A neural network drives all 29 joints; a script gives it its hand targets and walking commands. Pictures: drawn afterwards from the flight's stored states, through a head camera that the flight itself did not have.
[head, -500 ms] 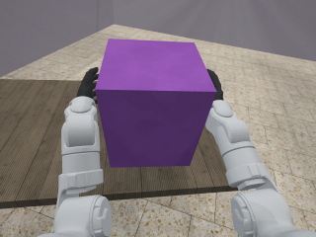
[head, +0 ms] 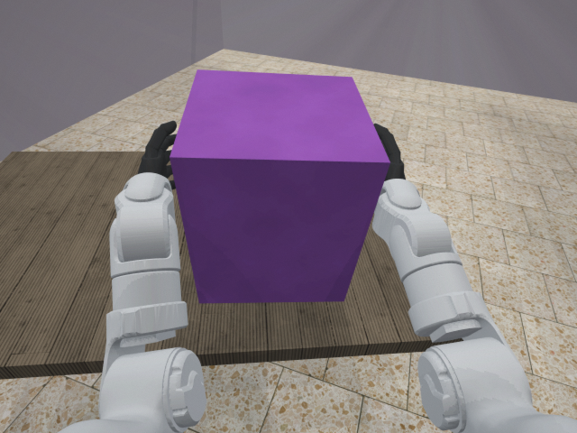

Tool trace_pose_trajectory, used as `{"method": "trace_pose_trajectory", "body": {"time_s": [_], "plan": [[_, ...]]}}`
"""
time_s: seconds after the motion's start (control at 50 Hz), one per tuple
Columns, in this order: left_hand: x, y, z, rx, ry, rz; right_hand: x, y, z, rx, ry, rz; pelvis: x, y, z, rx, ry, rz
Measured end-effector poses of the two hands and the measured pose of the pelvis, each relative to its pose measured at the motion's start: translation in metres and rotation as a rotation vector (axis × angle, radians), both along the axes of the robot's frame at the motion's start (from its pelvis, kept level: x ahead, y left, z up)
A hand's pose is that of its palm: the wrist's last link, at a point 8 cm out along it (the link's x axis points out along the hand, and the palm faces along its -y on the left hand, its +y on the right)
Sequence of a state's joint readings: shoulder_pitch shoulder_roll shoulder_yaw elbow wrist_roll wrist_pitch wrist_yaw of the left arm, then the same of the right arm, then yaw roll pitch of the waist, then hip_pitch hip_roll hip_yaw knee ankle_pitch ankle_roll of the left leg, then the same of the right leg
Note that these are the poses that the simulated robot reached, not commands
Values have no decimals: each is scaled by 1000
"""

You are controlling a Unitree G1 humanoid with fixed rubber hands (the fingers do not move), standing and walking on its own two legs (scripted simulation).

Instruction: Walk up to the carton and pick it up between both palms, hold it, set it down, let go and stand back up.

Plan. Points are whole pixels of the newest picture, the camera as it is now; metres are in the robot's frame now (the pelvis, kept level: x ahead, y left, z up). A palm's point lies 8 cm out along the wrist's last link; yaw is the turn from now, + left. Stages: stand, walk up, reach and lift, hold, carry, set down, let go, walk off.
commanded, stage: hold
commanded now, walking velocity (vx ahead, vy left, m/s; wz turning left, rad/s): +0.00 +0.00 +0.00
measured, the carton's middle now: (274, 191) +0.38 +0.02 +0.19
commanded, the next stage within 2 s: set down in 1.82 s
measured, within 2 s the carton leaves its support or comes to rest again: neither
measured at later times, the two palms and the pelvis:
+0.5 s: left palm (163, 180) +0.36 +0.16 +0.22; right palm (395, 182) +0.36 -0.14 +0.22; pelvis +0.00 +0.00 +0.00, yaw +0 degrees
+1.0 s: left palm (159, 186) +0.36 +0.17 +0.21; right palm (390, 181) +0.36 -0.13 +0.22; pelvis +0.00 +0.00 +0.00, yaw +0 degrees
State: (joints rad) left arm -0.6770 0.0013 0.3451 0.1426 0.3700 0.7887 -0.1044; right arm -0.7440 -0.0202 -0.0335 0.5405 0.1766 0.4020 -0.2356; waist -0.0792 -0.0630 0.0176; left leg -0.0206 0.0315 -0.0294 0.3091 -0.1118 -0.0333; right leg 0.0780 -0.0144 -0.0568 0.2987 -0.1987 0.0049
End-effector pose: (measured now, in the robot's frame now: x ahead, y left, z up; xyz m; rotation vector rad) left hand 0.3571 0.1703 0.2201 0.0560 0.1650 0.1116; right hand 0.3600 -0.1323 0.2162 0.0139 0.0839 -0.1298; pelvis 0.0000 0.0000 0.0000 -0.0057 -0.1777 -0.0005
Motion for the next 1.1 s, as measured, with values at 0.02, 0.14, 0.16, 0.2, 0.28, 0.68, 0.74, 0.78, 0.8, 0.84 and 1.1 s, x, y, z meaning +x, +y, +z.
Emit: {"method": "trace_pose_trajectory", "body": {"time_s": [0.02,0.14,0.16,0.2,0.28,0.68,0.74,0.78,0.8,0.84,1.1], "plan": [[1,1,-2,-1,2,-2,0,0,-1,-7,2,-1,0,0,0,0,1,2],[0,0,0,-19,-53,-15,-5,0,9,-14,-55,-10,4,0,0,-7,6,8],[0,-1,1,-22,-60,-18,-6,0,12,-9,-62,-14,4,0,-1,-7,3,7],[0,-3,2,-23,-60,-22,-7,-2,14,-1,-62,-19,4,1,-1,-7,-5,0],[1,-6,-4,-11,-20,-22,-5,-6,8,-6,-25,-22,3,2,-1,-5,-20,-8],[-3,-4,-2,4,-10,1,-2,-3,-5,9,-15,5,0,3,0,-2,-4,3],[-5,-2,0,-13,-33,1,-4,-1,1,12,-37,4,1,2,0,-3,2,7],[-5,-1,4,-20,-55,0,-5,0,8,13,-59,3,2,1,0,-3,5,7],[-5,0,6,-21,-59,-1,-5,0,10,10,-63,2,2,1,0,-4,2,6],[-4,0,6,-18,-49,-1,-3,1,12,3,-53,1,2,0,0,-3,-4,3],[-2,-7,-7,-13,-36,-21,-7,-6,5,-1,-42,-12,1,1,-1,-8,-4,2]]}}
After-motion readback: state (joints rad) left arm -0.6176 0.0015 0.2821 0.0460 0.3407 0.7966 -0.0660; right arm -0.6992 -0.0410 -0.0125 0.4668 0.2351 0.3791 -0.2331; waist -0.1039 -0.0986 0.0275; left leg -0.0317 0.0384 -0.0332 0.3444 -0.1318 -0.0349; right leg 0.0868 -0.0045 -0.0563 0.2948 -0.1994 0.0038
